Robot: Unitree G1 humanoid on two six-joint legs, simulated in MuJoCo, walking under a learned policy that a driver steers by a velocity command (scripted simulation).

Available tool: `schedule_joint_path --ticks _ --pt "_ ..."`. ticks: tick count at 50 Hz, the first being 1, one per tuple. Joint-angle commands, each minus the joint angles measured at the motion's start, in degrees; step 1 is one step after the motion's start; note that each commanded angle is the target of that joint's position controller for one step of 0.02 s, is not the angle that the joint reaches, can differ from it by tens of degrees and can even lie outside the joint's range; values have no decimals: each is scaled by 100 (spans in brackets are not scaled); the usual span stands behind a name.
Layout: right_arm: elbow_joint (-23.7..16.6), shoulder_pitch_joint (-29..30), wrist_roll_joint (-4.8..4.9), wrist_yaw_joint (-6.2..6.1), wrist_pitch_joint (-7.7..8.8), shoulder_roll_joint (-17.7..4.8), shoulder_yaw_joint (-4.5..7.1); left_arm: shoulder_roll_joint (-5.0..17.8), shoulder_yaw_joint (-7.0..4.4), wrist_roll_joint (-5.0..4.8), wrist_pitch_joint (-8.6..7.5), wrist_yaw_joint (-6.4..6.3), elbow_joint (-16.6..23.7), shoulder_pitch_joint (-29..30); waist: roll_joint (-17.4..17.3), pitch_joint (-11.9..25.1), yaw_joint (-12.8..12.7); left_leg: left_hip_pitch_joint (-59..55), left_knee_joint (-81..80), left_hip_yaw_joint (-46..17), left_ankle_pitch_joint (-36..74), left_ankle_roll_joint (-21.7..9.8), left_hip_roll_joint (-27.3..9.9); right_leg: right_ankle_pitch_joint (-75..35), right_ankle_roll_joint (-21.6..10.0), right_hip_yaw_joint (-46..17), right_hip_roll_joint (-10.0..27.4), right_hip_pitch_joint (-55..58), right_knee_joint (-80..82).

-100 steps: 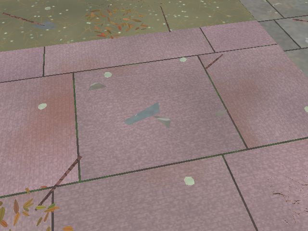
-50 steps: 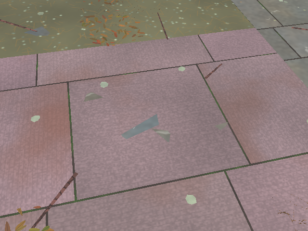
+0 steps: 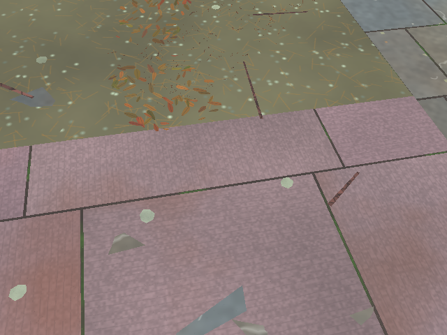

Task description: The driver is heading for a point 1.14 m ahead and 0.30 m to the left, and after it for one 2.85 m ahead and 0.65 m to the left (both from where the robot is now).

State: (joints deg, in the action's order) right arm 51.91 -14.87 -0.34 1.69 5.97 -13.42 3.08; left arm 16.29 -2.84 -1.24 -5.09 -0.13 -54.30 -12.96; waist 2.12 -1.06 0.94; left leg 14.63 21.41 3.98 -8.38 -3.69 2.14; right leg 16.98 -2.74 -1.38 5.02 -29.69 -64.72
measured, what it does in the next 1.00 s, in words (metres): walks ahead, turning left: right foot, then left foot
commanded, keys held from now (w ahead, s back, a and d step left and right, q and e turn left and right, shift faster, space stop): w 0.30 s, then no key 0.04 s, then q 0.66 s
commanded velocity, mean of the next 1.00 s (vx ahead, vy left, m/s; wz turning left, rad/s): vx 0.26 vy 0.00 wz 0.26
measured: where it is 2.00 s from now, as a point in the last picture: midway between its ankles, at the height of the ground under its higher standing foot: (214, 329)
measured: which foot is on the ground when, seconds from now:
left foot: down 0.00-0.38, up 0.40-0.86, down 0.88-1.00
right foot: up 0.00-0.34, down 0.36-0.88, up 0.90-1.00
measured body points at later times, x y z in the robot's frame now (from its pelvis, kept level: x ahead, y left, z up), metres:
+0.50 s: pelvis +0.26 -0.07 -0.01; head +0.30 -0.08 +0.44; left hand +0.40 +0.20 -0.12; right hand +0.30 -0.34 -0.16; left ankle +0.17 +0.08 -0.65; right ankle +0.34 -0.15 -0.74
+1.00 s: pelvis +0.35 -0.02 -0.01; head +0.39 +0.02 +0.44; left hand +0.41 +0.29 -0.14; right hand +0.57 -0.26 -0.10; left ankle +0.36 +0.07 -0.74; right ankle +0.35 -0.17 -0.67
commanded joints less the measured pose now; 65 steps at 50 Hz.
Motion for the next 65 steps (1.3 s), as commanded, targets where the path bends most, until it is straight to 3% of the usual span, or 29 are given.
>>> schedule_joint_path --ticks 1,4,8,12,15,17,18,19,20,21,22,23,24,26,28,34,40,43,44,45,46,47,48,49,50,51,56,61,65 --pt "-192 -73 13 -43 107 -774 167 211 -78 50 76 -27 247 -183 -552 166 -191 -639 -1348 -1437 1121 -999 -1559 -502 96 -203 372 -740 451" --pt "-75 -299 30 -139 50 -839 185 187 -85 99 76 -14 453 440 -500 -24 -69 -756 -1489 -1106 1183 -935 -1472 -1369 221 -156 359 -1097 1468" --pt "69 -596 83 -200 10 -904 191 82 -34 61 25 57 643 1228 -554 -213 170 -773 -1574 -681 943 -760 -1279 -2291 229 101 111 -753 2753" --pt "296 -933 128 -224 -77 -942 224 128 -14 13 -18 162 854 1777 -573 -408 302 -1463 -1343 -700 957 -726 -1571 -2104 104 78 22 -880 3309" --pt "344 -851 148 -261 -164 -1031 280 296 -67 5 -73 245 911 1696 -653 -298 116 -1937 -909 -745 1623 -599 -1784 -1501 -111 127 -86 -586 3542" --pt "293 -596 116 -284 -251 -1023 267 588 -243 91 -102 232 610 655 -729 320 -469 -1868 436 -475 3689 -331 -1420 -1573 -314 457 -507 940 3773" --pt "225 -694 69 -289 -265 -841 188 916 -366 183 -125 195 375 -189 -510 1003 -737 -1113 1684 -328 3225 -86 -1049 -2735 -535 127 -131 2498 3578" --pt "156 -1283 -18 -250 -190 -293 5 1426 -473 323 -98 143 267 -905 685 1963 -641 1159 3985 -103 520 366 -210 -3990 -1372 -1874 1460 4976 3373" --pt "346 -1551 65 -233 -101 -231 -31 1133 -375 222 -33 147 229 -1013 1206 2760 -652 1782 5237 -972 -2925 484 299 -4509 -1810 -3253 2099 5322 3972" --pt "295 -1171 248 -237 -69 -807 150 851 -276 156 -16 146 325 -610 707 2117 -635 2046 5633 -1348 -2801 421 -48 -4460 -1537 -2406 1887 4526 4038" --pt "151 -707 306 -277 -92 -852 169 619 -202 149 -17 117 446 -72 477 1406 -469 2234 5440 -1078 -2484 389 -348 -4457 -1287 -1574 1659 3719 4138" --pt "140 -514 247 -330 -168 -768 189 427 -142 167 -38 118 449 301 153 927 -282 2066 5046 -950 -2118 421 -573 -4303 -1099 -1022 1388 2891 4377" --pt "157 -567 198 -376 -291 -718 240 271 -105 200 -61 110 444 548 242 722 -74 1688 4716 -916 -1834 419 -761 -4004 -944 -629 1198 2274 4612" --pt "134 -748 164 -402 -509 -483 248 328 -127 318 -73 93 422 748 397 572 126 1143 4673 -763 -1419 452 -721 -3899 -1008 -181 1095 1511 4946" --pt "-59 -627 141 -432 -611 -461 283 474 -161 335 -65 8 392 826 382 438 212 1343 4406 -755 -1085 507 -743 -3857 -1125 117 1144 1385 5146" --pt "-570 212 106 -303 -677 -455 284 707 -238 224 187 -261 359 817 287 385 -22 1428 2810 -476 -117 539 -852 -2769 -1028 714 1146 1877 5311" --pt "-1037 738 126 -111 -773 -575 331 947 -347 89 471 -272 379 636 310 282 -179 1428 1966 -128 -904 369 -669 -2719 -891 697 1502 2655 4738" --pt "-1088 483 135 -33 -765 -614 374 954 -378 -26 566 -291 427 711 284 401 74 666 743 104 -269 81 -410 -2952 -448 913 1381 2706 3886" --pt "-1039 182 97 -96 -740 -921 491 835 -368 11 570 -262 326 378 -138 619 144 -126 181 -207 921 -152 -382 -2671 -68 1171 1002 2412 3073" --pt "-1059 -197 22 -227 -727 -1669 690 594 -300 221 519 -211 533 494 -1462 906 122 -1388 319 -1796 3671 -672 -1510 -941 410 1542 371 934 1373" --pt "-1126 -260 -102 -230 -684 -1846 666 357 -216 313 467 -173 835 874 -2074 1238 138 -1981 225 -3396 4536 -1843 -2486 2340 702 911 -529 -595 70" --pt "-1166 -259 -97 -167 -589 -1522 570 598 -290 212 455 -117 808 1134 -1088 1455 302 -1929 133 -3043 4136 -1849 -2341 2303 638 50 -416 -786 -619" --pt "-1214 64 -42 -176 -512 -1450 547 604 -302 53 458 -110 815 1165 -881 1179 145 -1675 76 -2496 3566 -1529 -2027 1766 535 -69 -329 -959 -630" --pt "-1272 400 57 -208 -491 -1344 529 590 -315 59 475 -163 706 1074 -584 943 -13 -1387 34 -2175 2911 -1205 -1726 1296 518 -125 -233 -1002 -384" --pt "-1327 636 131 -248 -514 -1209 481 721 -361 124 499 -221 685 1065 -620 801 -105 -1087 -54 -2047 2521 -1048 -1603 969 532 -173 -180 -903 -133" --pt "-1364 715 102 -279 -537 -1183 455 719 -374 150 514 -237 673 1015 -753 808 -187 -772 -103 -1956 2499 -1028 -1487 738 560 -137 -255 -599 -139" --pt "-1384 569 86 -373 -571 -1291 471 500 -316 114 500 -266 728 1053 -899 822 -122 -738 -122 -2101 1921 -1008 -1321 320 705 -235 -450 -349 1072" --pt "-1477 710 59 -391 -660 -1368 473 557 -302 88 453 -192 772 1102 -1120 706 -36 -302 -130 -2541 901 -954 -1212 236 734 -299 -598 303 2070" --pt "-1576 871 81 -388 -728 -1303 417 638 -319 58 330 -73 739 755 -1233 774 -151 -418 201 -2944 1269 -806 -1130 151 583 -265 -675 867 3094"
